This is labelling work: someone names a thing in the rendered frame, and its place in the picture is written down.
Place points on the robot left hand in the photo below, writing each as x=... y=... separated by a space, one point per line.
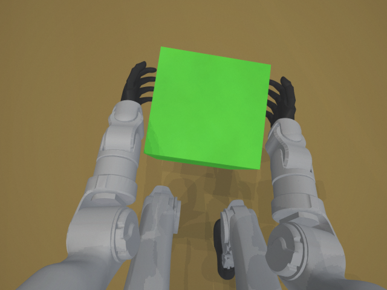
x=132 y=90

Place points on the right robot forearm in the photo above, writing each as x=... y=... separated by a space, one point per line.
x=293 y=181

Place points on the left robot shin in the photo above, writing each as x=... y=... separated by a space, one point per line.
x=158 y=189

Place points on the robot left thigh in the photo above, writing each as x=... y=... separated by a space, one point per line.
x=150 y=267

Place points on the robot right upper arm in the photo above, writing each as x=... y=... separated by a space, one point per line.
x=307 y=258

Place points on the left robot forearm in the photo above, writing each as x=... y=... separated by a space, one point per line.
x=113 y=181

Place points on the robot right hand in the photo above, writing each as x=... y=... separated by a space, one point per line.
x=285 y=107

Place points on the carton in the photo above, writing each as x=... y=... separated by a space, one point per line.
x=208 y=110

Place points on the robot left upper arm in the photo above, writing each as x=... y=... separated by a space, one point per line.
x=99 y=240

